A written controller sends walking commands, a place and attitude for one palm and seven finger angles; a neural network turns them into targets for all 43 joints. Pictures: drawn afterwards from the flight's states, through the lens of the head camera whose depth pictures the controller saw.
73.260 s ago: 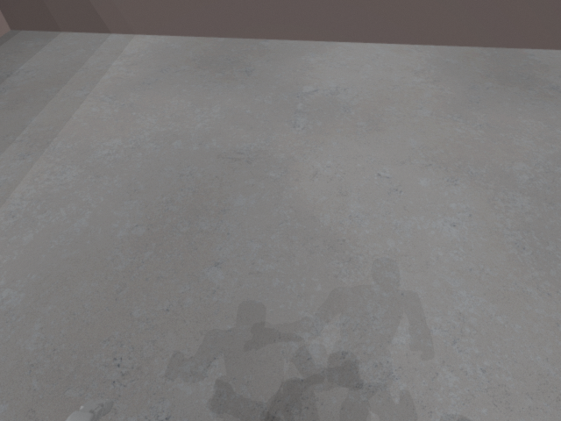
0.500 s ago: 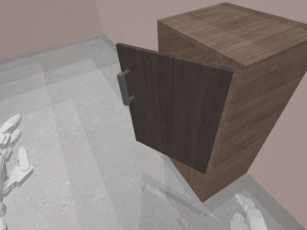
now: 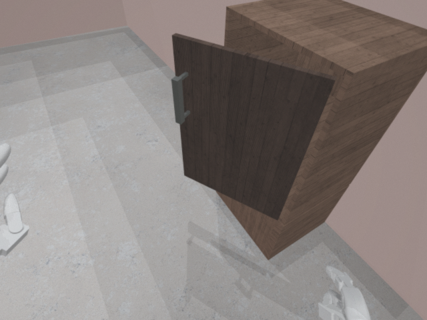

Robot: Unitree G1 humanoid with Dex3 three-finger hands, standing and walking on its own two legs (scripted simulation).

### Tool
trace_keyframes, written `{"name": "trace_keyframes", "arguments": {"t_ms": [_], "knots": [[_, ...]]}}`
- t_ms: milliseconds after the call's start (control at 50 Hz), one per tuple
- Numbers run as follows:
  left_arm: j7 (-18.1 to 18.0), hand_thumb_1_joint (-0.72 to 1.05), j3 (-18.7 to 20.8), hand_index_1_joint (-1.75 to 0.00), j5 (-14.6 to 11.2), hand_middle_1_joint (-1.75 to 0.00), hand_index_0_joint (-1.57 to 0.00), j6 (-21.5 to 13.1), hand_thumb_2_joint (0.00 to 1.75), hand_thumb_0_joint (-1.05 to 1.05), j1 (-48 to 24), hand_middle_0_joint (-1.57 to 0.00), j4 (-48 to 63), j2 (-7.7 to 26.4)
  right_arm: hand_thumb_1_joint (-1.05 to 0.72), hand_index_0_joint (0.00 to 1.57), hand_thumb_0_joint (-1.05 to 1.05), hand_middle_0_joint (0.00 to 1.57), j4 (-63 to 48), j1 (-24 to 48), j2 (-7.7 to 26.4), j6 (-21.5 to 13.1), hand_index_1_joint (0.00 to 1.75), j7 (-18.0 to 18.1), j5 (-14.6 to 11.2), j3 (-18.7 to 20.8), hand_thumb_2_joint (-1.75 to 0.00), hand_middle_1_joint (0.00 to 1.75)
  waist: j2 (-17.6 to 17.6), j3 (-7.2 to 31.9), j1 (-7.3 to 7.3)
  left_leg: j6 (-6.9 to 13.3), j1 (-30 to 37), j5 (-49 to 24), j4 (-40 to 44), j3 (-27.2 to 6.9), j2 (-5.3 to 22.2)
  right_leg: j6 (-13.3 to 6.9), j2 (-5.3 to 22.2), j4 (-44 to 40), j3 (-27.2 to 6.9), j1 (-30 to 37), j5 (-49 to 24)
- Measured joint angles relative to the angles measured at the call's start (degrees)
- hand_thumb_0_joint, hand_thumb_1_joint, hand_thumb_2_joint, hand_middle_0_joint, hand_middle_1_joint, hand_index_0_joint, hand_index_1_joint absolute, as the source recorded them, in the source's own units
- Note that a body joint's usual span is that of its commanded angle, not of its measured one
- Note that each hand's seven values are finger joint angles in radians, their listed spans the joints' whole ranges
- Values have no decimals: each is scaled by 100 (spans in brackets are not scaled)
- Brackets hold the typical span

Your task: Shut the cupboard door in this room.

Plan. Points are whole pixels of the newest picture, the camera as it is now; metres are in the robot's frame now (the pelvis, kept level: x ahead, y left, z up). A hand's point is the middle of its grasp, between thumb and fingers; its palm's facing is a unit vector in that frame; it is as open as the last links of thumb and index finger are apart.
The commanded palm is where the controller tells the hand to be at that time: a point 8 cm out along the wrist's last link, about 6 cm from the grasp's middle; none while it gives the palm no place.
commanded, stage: step back with the hand held close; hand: left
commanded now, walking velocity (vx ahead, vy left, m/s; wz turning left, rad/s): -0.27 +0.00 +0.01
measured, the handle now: (182, 98) +0.71 +0.14 +0.03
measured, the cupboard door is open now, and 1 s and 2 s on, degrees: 28 28 28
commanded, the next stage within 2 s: stop stepping back and stand still in 0.54 s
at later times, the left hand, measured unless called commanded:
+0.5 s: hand out of the picture +0.06 +0.29 +0.18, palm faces +0.53 -0.75 -0.39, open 7.4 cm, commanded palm -0.02 +0.32 +0.18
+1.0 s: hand out of the picture -0.12 +0.35 +0.19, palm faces +0.50 -0.83 -0.26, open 7.4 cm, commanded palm -0.21 +0.38 +0.18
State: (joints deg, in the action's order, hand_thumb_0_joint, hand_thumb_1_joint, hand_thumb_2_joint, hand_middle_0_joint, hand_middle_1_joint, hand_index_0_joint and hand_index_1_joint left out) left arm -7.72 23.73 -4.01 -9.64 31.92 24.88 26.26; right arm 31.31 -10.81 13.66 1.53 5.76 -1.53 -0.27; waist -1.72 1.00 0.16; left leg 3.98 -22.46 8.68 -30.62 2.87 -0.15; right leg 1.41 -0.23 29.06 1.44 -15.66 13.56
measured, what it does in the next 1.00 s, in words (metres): walks backwards: right foot, then left foot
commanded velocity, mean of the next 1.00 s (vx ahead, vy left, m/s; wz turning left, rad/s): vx -0.10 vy -0.05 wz -0.07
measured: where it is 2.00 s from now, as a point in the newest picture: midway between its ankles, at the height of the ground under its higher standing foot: outside the picture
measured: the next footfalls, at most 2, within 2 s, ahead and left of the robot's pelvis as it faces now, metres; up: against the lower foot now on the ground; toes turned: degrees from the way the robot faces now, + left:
right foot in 0.66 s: -0.21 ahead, -0.13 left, +0.00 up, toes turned +6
left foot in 0.82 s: -0.13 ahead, +0.15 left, +0.00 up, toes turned +9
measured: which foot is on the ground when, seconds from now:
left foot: down 0.00-0.66, up 0.68-0.80, down 0.82-1.00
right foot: down 0.00-0.44, up 0.46-0.64, down 0.66-0.82, up 0.84-1.00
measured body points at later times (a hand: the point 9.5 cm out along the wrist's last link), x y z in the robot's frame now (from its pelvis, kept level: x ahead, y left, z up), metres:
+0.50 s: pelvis -0.13 +0.01 -0.02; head -0.13 +0.03 +0.43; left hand +0.02 +0.32 +0.20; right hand +0.06 -0.23 -0.09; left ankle +0.07 +0.08 -0.72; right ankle -0.04 -0.14 -0.70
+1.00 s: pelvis -0.33 +0.07 +0.01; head -0.34 +0.12 +0.46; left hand -0.15 +0.40 +0.20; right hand -0.15 -0.13 -0.05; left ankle -0.18 +0.15 -0.72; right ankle -0.33 -0.05 -0.65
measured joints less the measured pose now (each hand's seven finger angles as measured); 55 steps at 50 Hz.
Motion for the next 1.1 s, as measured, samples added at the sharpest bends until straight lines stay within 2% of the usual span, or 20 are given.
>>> {"name": "trace_keyframes", "arguments": {"t_ms": [120,220,380,420,460,520,560,600,640,660,700,740,780,800,860,900,940,1000,1060,1100], "knots": [[-4,89,77,-31,167,-30,-21,-173,90,2,-274,-21,99,-89,-91,20,1,20,66,-123,-27,-244,30,-8,58,2,-90,30,56,-192,-21,46,-403,-24,-352,-121,4,12,-187,456,-202,-207,190],[-10,89,225,-31,185,-30,-21,-313,90,2,-237,-21,396,-82,-91,20,1,20,145,-133,-84,-370,30,-85,84,18,-90,30,74,-351,7,0,-664,243,-583,-38,110,-65,-211,695,-123,-418,147],[-201,89,69,-31,166,-30,-21,-441,90,2,-202,-21,561,-211,-91,20,1,21,428,-121,-80,-429,30,-155,186,80,-90,30,127,-228,145,-378,-888,1335,-818,108,40,-20,-74,718,-221,-655,-160],[-224,89,0,-31,164,-30,-21,-444,90,2,-372,-21,502,-203,-91,20,1,21,474,-122,-70,-413,30,-125,175,76,-90,30,131,-216,94,-318,-920,1216,-781,120,27,9,-55,758,-216,-710,-155],[-226,89,4,-31,165,-30,-21,-467,90,2,-559,-21,412,-167,-91,20,1,21,468,-93,-71,-422,30,-74,167,60,-90,30,80,-241,26,-145,-1010,1037,-733,123,96,-28,-128,994,-198,-886,453],[-148,89,121,-31,113,-30,-21,-366,90,2,-912,-21,300,56,-91,20,1,20,411,-17,-167,-511,30,-50,212,140,-90,30,-137,-410,-155,5,-1134,57,-330,143,395,-102,-500,2657,-106,-1246,1409],[-73,89,230,-31,34,-30,-21,-336,90,2,-1096,-21,435,322,-91,20,1,20,448,-35,-281,-611,30,-131,200,211,-90,30,-158,-462,-232,4,-1205,-500,-18,314,590,-129,-646,3393,66,-1086,1689],[-74,89,400,-31,-59,-30,-21,-431,90,2,-1011,-21,681,540,-91,20,1,20,485,-69,-355,-690,30,-242,133,234,-90,30,-92,-358,-250,0,-1353,-720,180,612,705,-205,-625,3205,266,-637,1904],[-97,89,643,-31,-163,-30,-21,-495,90,2,-715,-21,917,681,-91,20,1,20,460,-48,-381,-724,30,-314,74,235,-90,30,35,-173,-190,-171,-1646,-535,123,972,719,-390,-465,2300,370,-72,2222],[-124,89,811,-31,-183,-30,-21,-527,90,2,-534,-21,1013,759,-91,20,1,20,437,10,-384,-735,30,-343,54,230,-90,30,185,-101,-87,-409,-1881,-68,-156,1164,684,-536,-311,1664,228,142,2313],[-129,89,737,-31,-91,-30,-21,-636,90,2,-370,-21,1074,509,-91,20,1,20,635,184,-258,-731,30,-382,77,266,-90,30,53,-316,115,-738,-2135,951,-1595,748,614,-350,-247,1904,133,44,1972],[-74,89,506,-31,20,-30,-21,-682,90,1,-203,-21,1019,248,-91,20,1,20,902,39,-236,-657,30,-406,118,208,-90,30,105,-216,331,-758,-1953,1305,-2925,257,409,-117,-140,1822,-17,147,1675],[-63,89,363,-31,83,-30,-21,-541,90,1,-239,-21,991,43,-91,20,1,20,1002,-233,-333,-621,30,-338,108,73,-90,30,376,17,565,-651,-1202,1341,-2731,50,314,55,8,1520,-267,223,1376],[-88,88,328,-31,99,-30,-21,-498,90,1,-347,-21,922,-48,-91,20,1,20,977,-357,-356,-647,30,-282,112,5,-90,30,460,131,593,-603,-727,1291,-2196,-63,302,84,56,1402,-328,219,1266],[-213,89,184,-31,140,-30,-21,-348,90,1,-1285,-21,325,-367,-91,20,1,21,834,-337,-300,-807,30,-142,129,-53,-90,30,422,-49,455,-191,-367,539,-1355,-100,221,-14,84,1684,-410,-15,1420],[-281,89,156,-31,171,-30,-21,-170,90,1,-1827,-20,-145,-490,-91,20,1,20,790,-123,-342,-877,30,-150,141,-92,-90,30,330,-317,345,-117,-287,289,-1048,-5,277,-63,-83,2320,-451,-348,1494],[-243,89,112,-31,137,-30,-20,90,90,1,-1971,-20,-272,-446,-91,20,1,20,698,8,-476,-880,30,-266,160,-121,-90,30,295,-471,145,-297,-155,205,-516,55,358,-131,-311,2917,-337,-638,1443],[-104,90,-66,-30,77,-30,-20,312,90,2,-1362,-20,295,-327,-91,21,1,21,425,-22,-648,-773,30,-464,188,-144,-90,30,310,-476,-86,-667,118,266,508,240,478,-221,-561,3042,136,-710,1293],[25,90,-246,-31,36,-30,-20,241,90,2,-259,-20,1139,-84,-90,21,1,21,100,-209,-640,-633,30,-520,240,-57,-90,30,174,-264,-203,-925,149,544,1144,437,574,-392,-744,2056,830,-131,1513],[49,89,-45,-31,18,-30,-21,180,90,2,383,-20,1617,435,-90,21,1,21,-73,-329,-600,-561,30,-497,160,3,-90,30,361,-84,-144,-1063,-400,1233,352,671,450,-748,-626,945,1051,507,1653]]}}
